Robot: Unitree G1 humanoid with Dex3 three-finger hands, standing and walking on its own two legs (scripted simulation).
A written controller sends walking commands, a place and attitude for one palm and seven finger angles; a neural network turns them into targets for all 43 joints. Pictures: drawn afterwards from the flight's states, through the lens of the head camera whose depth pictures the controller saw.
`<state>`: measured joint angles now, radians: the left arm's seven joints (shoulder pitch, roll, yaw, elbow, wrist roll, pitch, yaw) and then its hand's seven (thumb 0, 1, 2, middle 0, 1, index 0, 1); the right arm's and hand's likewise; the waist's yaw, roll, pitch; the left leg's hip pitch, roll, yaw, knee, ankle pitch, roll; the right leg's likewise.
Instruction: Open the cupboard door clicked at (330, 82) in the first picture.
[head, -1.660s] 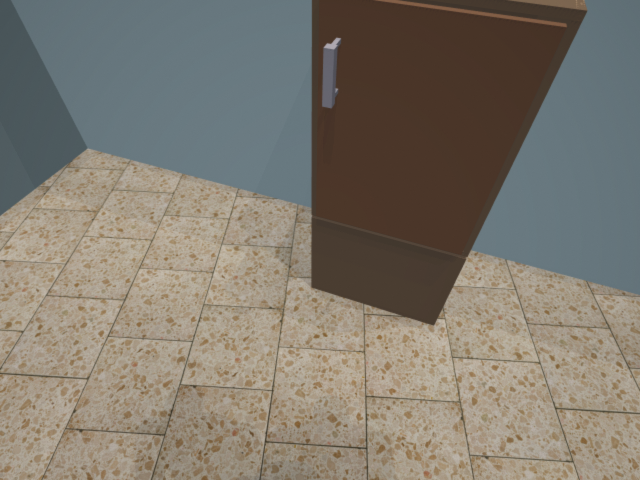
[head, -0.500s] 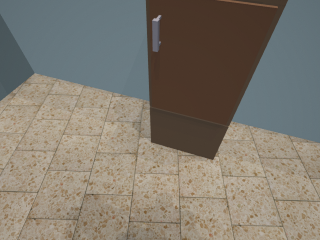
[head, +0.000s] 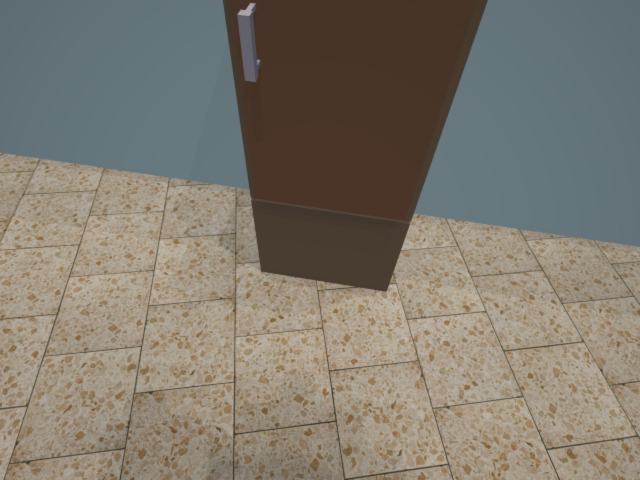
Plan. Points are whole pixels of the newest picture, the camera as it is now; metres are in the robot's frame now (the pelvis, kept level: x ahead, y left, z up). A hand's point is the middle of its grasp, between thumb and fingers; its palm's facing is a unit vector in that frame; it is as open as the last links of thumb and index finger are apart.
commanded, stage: take the last steps up to it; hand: left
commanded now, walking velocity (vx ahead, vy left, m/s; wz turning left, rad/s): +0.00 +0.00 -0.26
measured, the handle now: (251, 42) +0.82 +0.19 +0.12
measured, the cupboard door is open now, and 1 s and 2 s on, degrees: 0 0 0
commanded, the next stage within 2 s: come to a stop and stand still in 0.82 s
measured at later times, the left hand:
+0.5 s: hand out of the picture +0.04 +0.19 -0.18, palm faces -0.01 -0.99 -0.16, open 7.4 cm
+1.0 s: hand (213, 411) +0.23 +0.18 -0.16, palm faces +0.01 -0.98 -0.19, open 7.3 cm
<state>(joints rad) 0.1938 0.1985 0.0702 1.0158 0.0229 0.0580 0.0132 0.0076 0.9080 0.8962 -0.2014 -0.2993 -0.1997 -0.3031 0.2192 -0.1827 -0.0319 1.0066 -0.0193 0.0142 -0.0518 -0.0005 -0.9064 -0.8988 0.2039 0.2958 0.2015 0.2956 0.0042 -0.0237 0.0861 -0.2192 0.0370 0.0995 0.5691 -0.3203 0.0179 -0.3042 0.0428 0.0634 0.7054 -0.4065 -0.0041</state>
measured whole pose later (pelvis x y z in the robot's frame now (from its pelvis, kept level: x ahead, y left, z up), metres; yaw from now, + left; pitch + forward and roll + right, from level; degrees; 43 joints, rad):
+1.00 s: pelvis +0.20 +0.00 +0.01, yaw -3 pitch +0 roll +0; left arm 0.26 0.15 0.05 1.06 0.02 -0.05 0.01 0.00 0.93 0.90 -0.20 -0.30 -0.20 -0.30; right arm 0.25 -0.16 -0.03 1.05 -0.02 -0.02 -0.02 0.01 -0.93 -0.90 0.20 0.30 0.20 0.30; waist 0.00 0.00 0.06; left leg -0.36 0.06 0.06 0.62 -0.24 -0.02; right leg -0.15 -0.01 -0.08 0.42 -0.26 -0.02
